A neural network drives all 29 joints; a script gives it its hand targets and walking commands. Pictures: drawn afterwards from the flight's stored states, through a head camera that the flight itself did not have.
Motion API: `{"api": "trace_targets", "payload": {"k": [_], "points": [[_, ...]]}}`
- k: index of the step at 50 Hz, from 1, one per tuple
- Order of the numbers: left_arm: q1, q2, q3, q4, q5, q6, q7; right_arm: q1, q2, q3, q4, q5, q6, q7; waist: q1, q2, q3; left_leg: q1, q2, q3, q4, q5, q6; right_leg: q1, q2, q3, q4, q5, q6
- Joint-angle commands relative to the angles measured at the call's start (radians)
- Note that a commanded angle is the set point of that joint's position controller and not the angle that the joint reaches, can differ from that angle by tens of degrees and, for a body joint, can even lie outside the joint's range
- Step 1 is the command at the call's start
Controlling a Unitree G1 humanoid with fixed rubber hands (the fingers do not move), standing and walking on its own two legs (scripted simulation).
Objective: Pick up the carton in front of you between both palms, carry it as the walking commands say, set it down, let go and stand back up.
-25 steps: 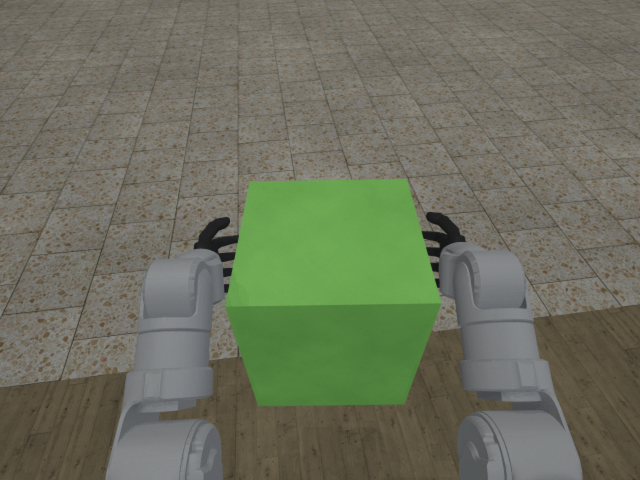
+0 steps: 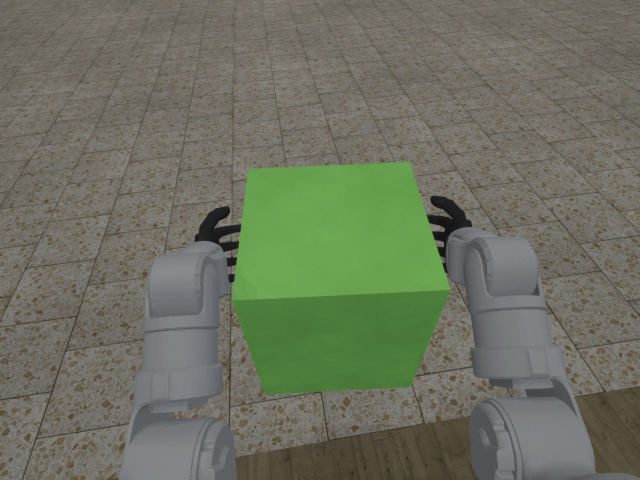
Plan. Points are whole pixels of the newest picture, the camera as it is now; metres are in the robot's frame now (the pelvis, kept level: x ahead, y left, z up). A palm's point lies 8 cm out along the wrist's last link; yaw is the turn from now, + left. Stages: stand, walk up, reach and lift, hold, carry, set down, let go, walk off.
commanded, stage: carry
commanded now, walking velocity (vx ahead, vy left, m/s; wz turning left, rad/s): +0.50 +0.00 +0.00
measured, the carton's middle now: (333, 284) +0.36 -0.01 +0.05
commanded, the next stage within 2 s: none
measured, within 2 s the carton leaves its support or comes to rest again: neither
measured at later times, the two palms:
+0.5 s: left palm (210, 143) +0.65 +0.18 +0.11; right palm (377, 128) +0.66 -0.12 +0.11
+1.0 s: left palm (246, 75) +0.96 +0.14 +0.10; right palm (374, 68) +0.95 -0.16 +0.10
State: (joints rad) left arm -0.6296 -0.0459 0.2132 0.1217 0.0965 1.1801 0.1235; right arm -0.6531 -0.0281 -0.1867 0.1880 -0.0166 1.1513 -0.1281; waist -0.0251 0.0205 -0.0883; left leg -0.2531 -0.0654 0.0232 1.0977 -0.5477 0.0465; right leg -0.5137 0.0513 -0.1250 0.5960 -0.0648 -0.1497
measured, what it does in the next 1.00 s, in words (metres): goes down: left foot, then right foot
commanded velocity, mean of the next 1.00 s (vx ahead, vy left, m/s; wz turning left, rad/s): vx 0.50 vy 0.00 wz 0.00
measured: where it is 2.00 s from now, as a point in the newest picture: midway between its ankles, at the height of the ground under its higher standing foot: (312, 248)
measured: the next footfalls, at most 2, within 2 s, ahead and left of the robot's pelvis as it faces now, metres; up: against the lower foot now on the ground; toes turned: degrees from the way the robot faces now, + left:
left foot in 0.46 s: +0.46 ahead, +0.09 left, -0.03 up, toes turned +3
right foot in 1.00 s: +0.77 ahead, -0.07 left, -0.03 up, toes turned -6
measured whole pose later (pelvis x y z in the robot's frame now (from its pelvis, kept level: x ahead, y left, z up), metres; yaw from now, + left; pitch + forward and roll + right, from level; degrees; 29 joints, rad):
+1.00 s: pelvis +0.60 +0.01 -0.03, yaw +0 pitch +5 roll +0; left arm -0.60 -0.04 0.21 0.06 0.08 1.20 0.13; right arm -0.62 0.01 -0.20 0.12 -0.04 1.16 -0.13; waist -0.05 0.01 -0.09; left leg -0.07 -0.03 0.06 0.58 -0.50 0.05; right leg -0.52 0.01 -0.15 0.47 -0.03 -0.07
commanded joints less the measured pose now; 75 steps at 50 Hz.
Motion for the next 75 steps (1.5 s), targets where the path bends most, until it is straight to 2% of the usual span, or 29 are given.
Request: {"api": "trace_targets", "payload": {"k": [1, 3, 6, 11, 19, 21, 22, 23, 24, 25, 26, 27, 28, 30, 33, 41, 45, 48, 49, 50, 51, 52, 55, 57, 62, 70, 73, 74, 75], "points": [[-0.620, -0.993, -0.593, -0.037, -0.395, -0.020, -0.240, -0.710, 1.149, 0.629, -0.107, 0.405, 0.006, 0.261, 0.084, -0.153, -0.433, -0.511, 0.049, -0.061, 0.271, 0.046, 0.006, 0.717, -0.365, 0.633, -0.170, -0.001, -0.134], [-0.752, -1.071, -0.647, -0.126, -0.466, -0.030, -0.251, -0.732, 1.176, 0.619, -0.150, 0.400, -0.007, 0.245, 0.057, -0.062, -0.373, -0.462, 0.092, -0.057, 0.164, 0.132, -0.009, 0.544, -0.320, 0.504, -0.204, 0.055, -0.091], [-0.788, -1.116, -0.689, -0.195, -0.524, -0.042, -0.254, -0.685, 1.190, 0.625, -0.193, 0.379, -0.018, 0.214, 0.045, -0.093, -0.391, -0.425, 0.113, -0.035, 0.058, 0.187, -0.032, 0.495, -0.292, 0.408, -0.219, 0.139, -0.061], [-0.707, -1.083, -0.712, -0.235, -0.531, -0.044, -0.253, -0.615, 1.151, 0.656, -0.245, 0.347, -0.026, 0.186, 0.082, -0.118, -0.406, -0.550, 0.123, 0.001, -0.107, 0.340, -0.046, 0.639, -0.259, 0.300, -0.151, 0.481, -0.050], [-0.613, -0.980, -0.711, -0.185, -0.490, -0.016, -0.248, -0.574, 1.035, 0.660, -0.243, 0.318, 0.017, 0.197, 0.139, -0.122, -0.317, -0.452, 0.044, 0.084, -0.571, 0.641, 0.003, 0.714, -0.173, 0.200, -0.075, 0.539, -0.021], [-0.608, -0.978, -0.705, -0.139, -0.486, -0.012, -0.252, -0.553, 1.012, 0.633, -0.193, 0.305, 0.028, 0.208, 0.109, -0.136, -0.312, -0.258, 0.025, 0.106, -0.680, 0.689, 0.035, 0.646, -0.171, 0.169, 0.008, 0.579, 0.009], [-0.615, -0.985, -0.703, -0.117, -0.490, -0.011, -0.255, -0.540, 1.003, 0.616, -0.162, 0.295, 0.030, 0.213, 0.065, -0.122, -0.340, -0.092, 0.012, 0.137, -0.733, 0.723, 0.041, 0.588, -0.156, 0.127, 0.115, 0.596, 0.037], [-0.632, -0.992, -0.702, -0.097, -0.491, -0.012, -0.257, -0.534, 0.995, 0.597, -0.139, 0.287, 0.030, 0.219, 0.017, -0.089, -0.386, 0.129, 0.052, 0.124, -0.717, 0.767, 0.039, 0.453, -0.132, 0.089, 0.269, 0.452, 0.064], [-0.645, -1.004, -0.696, -0.078, -0.485, -0.012, -0.259, -0.532, 0.979, 0.576, -0.119, 0.281, 0.031, 0.225, 0.013, 0.046, -0.464, 0.430, 0.272, -0.108, -0.541, 1.053, 0.077, 0.174, -0.100, 0.094, 0.493, -0.027, 0.098], [-0.676, -1.035, -0.679, -0.037, -0.489, -0.003, -0.259, -0.540, 0.958, 0.549, -0.069, 0.272, 0.029, 0.225, -0.032, 0.247, -0.550, 0.718, 0.491, -0.463, -0.507, 1.084, 0.260, -0.179, 0.030, 0.115, 0.767, -0.561, 0.148], [-0.670, -1.030, -0.670, -0.041, -0.481, -0.003, -0.258, -0.508, 0.990, 0.549, -0.047, 0.291, 0.022, 0.230, -0.053, 0.216, -0.573, 0.684, 0.468, -0.570, -0.600, 0.674, 0.292, -0.269, 0.010, 0.153, 0.855, -0.542, 0.122], [-0.710, -1.053, -0.666, -0.064, -0.485, -0.009, -0.257, -0.554, 1.050, 0.567, -0.087, 0.315, 0.013, 0.240, -0.049, 0.152, -0.502, 0.571, 0.409, -0.526, -0.657, 0.495, 0.246, -0.303, -0.030, 0.154, 0.831, -0.469, 0.106], [-0.751, -1.077, -0.665, -0.087, -0.488, -0.016, -0.251, -0.642, 1.097, 0.587, -0.138, 0.350, 0.008, 0.248, -0.035, 0.050, -0.444, 0.455, 0.381, -0.472, -0.690, 0.481, 0.213, -0.286, -0.055, 0.153, 0.784, -0.408, 0.104], [-0.766, -1.104, -0.665, -0.127, -0.482, -0.023, -0.231, -0.764, 1.163, 0.638, -0.227, 0.420, -0.001, 0.255, 0.001, 0.022, -0.402, 0.280, 0.346, -0.367, -0.733, 0.465, 0.189, -0.209, -0.092, 0.153, 0.692, -0.345, 0.114], [-0.711, -1.105, -0.671, -0.164, -0.465, -0.031, -0.200, -0.763, 1.185, 0.662, -0.280, 0.461, -0.006, 0.255, 0.001, 0.076, -0.409, 0.266, 0.307, -0.266, -0.741, 0.554, 0.188, -0.226, -0.111, 0.120, 0.603, -0.279, 0.135], [-0.635, -1.003, -0.694, -0.218, -0.399, -0.026, -0.170, -0.676, 1.109, 0.687, -0.300, 0.458, 0.008, 0.264, -0.055, 0.076, -0.361, 0.440, 0.252, -0.150, -0.688, 0.916, 0.156, -0.331, -0.096, 0.057, 0.294, -0.083, 0.138], [-0.594, -0.961, -0.675, -0.155, -0.371, -0.009, -0.183, -0.612, 1.082, 0.668, -0.207, 0.424, 0.018, 0.270, -0.060, 0.095, -0.301, 0.463, 0.221, -0.080, -0.667, 1.047, 0.117, -0.215, -0.043, -0.014, 0.020, 0.042, 0.110], [-0.570, -0.963, -0.655, -0.092, -0.369, -0.002, -0.202, -0.592, 1.094, 0.649, -0.141, 0.404, 0.016, 0.276, -0.012, 0.135, -0.328, 0.373, 0.210, 0.004, -0.525, 1.224, 0.046, 0.138, 0.010, -0.077, -0.179, 0.105, 0.082], [-0.557, -0.973, -0.646, -0.077, -0.368, -0.004, -0.210, -0.588, 1.105, 0.648, -0.129, 0.403, 0.015, 0.279, 0.027, 0.106, -0.388, 0.271, 0.192, 0.047, -0.389, 1.113, 0.014, 0.364, -0.022, -0.059, -0.215, 0.147, 0.078], [-0.530, -0.980, -0.629, -0.065, -0.367, -0.005, -0.220, -0.598, 1.112, 0.648, -0.129, 0.401, 0.014, 0.282, 0.055, 0.000, -0.468, 0.058, 0.173, 0.040, -0.204, 0.720, -0.008, 0.624, -0.207, 0.156, -0.162, 0.177, 0.057], [-0.550, -0.955, -0.614, -0.051, -0.356, -0.010, -0.222, -0.601, 1.168, 0.649, -0.118, 0.405, 0.021, 0.284, 0.051, -0.257, -0.564, -0.320, 0.041, 0.023, 0.099, 0.127, -0.058, 0.954, -0.502, 0.604, -0.112, 0.263, -0.128], [-0.493, -1.004, -0.621, -0.035, -0.372, -0.014, -0.228, -0.595, 1.156, 0.649, -0.134, 0.399, 0.022, 0.284, 0.067, -0.263, -0.545, -0.446, 0.014, -0.042, 0.215, 0.023, -0.043, 0.931, -0.467, 0.710, -0.200, 0.142, -0.165], [-0.572, -1.111, -0.671, -0.204, -0.429, -0.021, -0.249, -0.582, 1.219, 0.654, -0.217, 0.383, 0.010, 0.272, 0.047, -0.068, -0.404, -0.456, 0.121, -0.045, 0.106, 0.176, -0.038, 0.702, -0.371, 0.449, -0.274, 0.180, -0.049], [-0.558, -1.148, -0.706, -0.288, -0.455, -0.020, -0.259, -0.503, 1.233, 0.663, -0.275, 0.357, 0.005, 0.256, 0.033, -0.092, -0.407, -0.375, 0.142, -0.029, -0.009, 0.216, -0.059, 0.632, -0.343, 0.352, -0.323, 0.154, -0.015], [-0.339, -1.101, -0.771, -0.421, -0.439, -0.014, -0.286, -0.256, 1.194, 0.728, -0.418, 0.279, -0.012, 0.229, 0.042, -0.135, -0.381, -0.407, 0.136, 0.053, -0.260, 0.294, -0.098, 0.685, -0.306, 0.212, -0.351, 0.306, -0.009], [0.028, -0.988, -0.782, -0.473, -0.376, 0.019, -0.307, 0.025, 1.093, 0.791, -0.542, 0.272, 0.038, 0.259, 0.051, -0.190, -0.221, -0.329, 0.093, 0.144, -0.596, 0.514, -0.061, 0.704, -0.260, 0.069, -0.326, 0.482, 0.048], [0.019, -0.944, -0.783, -0.480, -0.374, 0.039, -0.303, 0.016, 1.047, 0.788, -0.540, 0.297, 0.066, 0.279, 0.037, -0.174, -0.223, -0.064, 0.043, 0.226, -0.723, 0.539, -0.033, 0.610, -0.241, -0.004, -0.146, 0.552, 0.093], [0.010, -0.929, -0.785, -0.481, -0.373, 0.046, -0.301, 0.024, 1.031, 0.780, -0.527, 0.299, 0.073, 0.285, 0.025, -0.134, -0.270, 0.144, 0.049, 0.223, -0.703, 0.475, -0.026, 0.483, -0.213, -0.036, -0.017, 0.460, 0.117], [-0.005, -0.909, -0.787, -0.482, -0.370, 0.053, -0.299, 0.031, 1.012, 0.773, -0.521, 0.297, 0.081, 0.288, 0.008, -0.027, -0.334, 0.342, 0.233, -0.013, -0.701, 0.367, 0.004, 0.299, -0.191, -0.041, 0.199, 0.138, 0.146]]}}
